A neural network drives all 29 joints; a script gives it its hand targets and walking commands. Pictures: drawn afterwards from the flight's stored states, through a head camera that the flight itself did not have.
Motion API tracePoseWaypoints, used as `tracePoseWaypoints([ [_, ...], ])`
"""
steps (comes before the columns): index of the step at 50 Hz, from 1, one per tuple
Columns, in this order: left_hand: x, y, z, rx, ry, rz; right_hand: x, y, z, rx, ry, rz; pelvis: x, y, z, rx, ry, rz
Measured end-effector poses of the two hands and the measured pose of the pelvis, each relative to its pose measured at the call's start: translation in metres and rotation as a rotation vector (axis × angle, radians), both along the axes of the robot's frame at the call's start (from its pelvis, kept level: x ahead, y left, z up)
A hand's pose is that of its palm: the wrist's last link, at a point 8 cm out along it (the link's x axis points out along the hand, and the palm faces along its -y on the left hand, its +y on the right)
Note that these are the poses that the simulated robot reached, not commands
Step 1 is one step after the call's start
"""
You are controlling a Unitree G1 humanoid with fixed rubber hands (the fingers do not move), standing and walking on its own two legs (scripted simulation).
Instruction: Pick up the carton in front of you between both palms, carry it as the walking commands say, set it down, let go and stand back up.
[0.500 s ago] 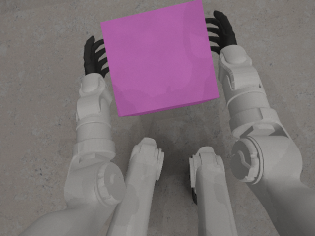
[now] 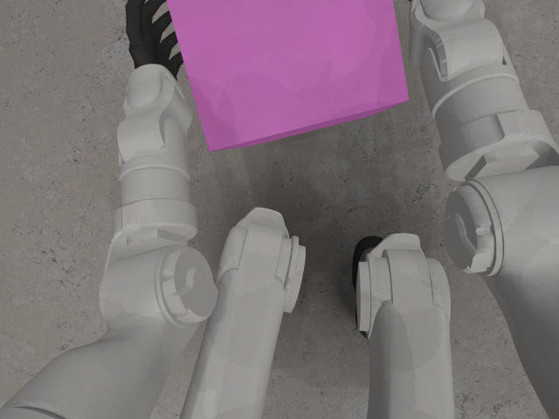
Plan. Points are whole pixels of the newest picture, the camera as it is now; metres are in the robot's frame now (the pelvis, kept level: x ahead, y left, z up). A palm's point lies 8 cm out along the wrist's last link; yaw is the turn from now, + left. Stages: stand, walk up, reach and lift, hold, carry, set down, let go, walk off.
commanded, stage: set down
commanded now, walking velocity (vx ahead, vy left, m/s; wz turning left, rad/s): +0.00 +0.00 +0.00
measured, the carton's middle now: (291, 54) +0.51 +0.08 -0.25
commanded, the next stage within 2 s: none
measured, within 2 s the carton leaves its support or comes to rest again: rests again in 0.48 s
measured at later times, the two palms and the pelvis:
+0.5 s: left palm (170, 74) +0.47 +0.22 -0.19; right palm out of the picture +0.57 -0.07 -0.19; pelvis +0.00 +0.00 -0.02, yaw +1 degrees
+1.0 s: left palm (167, 73) +0.47 +0.23 -0.19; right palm out of the picture +0.57 -0.07 -0.20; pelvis +0.00 -0.01 -0.03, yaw +2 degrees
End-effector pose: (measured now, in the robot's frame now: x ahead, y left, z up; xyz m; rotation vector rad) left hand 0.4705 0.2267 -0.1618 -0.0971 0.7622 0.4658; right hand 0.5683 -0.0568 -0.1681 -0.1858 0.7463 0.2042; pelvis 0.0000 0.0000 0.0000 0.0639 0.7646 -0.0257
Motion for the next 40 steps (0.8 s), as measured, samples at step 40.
tracePoseWaypoints([
  [40,-0.003,-0.001,-0.029,-0.009,0.037,-0.094,0.000,-0.007,-0.027,0.010,0.029,0.025,0.000,-0.008,-0.027,0.021,-0.076,0.009],
])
